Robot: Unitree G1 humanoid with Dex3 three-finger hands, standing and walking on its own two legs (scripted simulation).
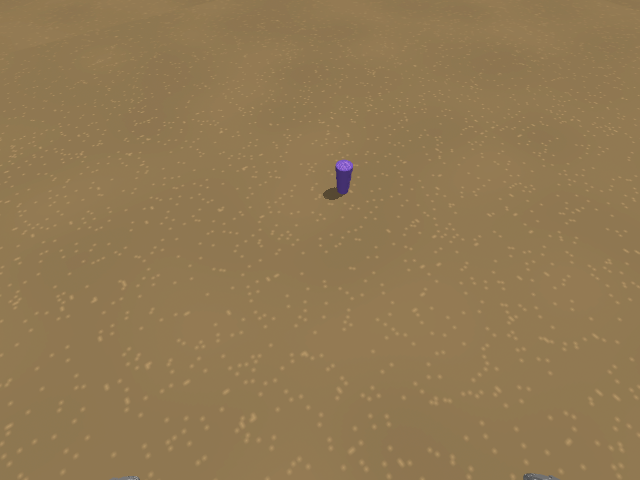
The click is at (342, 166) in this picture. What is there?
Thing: tapered cup
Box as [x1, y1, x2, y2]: [335, 160, 352, 193]
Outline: 340,160 336,163 335,169 337,190 340,193 345,193 349,185 352,164 347,160
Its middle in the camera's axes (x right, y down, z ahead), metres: +0.12 -0.24 +1.73
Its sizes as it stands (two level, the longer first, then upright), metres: 0.075 0.075 0.150
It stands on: the floor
